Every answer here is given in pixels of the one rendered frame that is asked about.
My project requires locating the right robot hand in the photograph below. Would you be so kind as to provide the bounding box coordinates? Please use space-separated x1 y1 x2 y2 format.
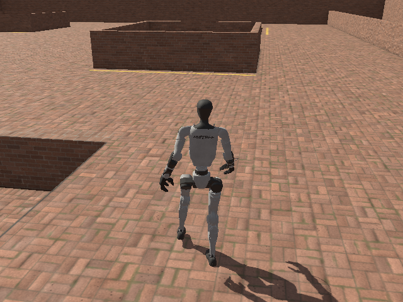
220 164 234 174

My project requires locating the robot left forearm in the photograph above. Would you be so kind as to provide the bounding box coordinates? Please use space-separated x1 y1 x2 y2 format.
162 151 178 179

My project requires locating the left robot hand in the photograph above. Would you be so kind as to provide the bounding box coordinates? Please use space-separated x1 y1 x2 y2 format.
159 176 174 192

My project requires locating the left robot upper arm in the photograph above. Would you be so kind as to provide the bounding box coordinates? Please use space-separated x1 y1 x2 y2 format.
172 126 191 161

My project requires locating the left robot shin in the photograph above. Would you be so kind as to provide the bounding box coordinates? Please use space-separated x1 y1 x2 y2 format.
179 195 188 232

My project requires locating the left robot foot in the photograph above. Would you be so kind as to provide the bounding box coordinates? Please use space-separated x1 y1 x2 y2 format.
177 227 186 240

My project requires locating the robot right forearm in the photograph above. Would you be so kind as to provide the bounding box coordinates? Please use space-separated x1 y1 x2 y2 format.
226 151 234 168

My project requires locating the right robot upper arm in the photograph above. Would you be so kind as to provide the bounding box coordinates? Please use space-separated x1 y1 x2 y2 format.
217 127 233 160

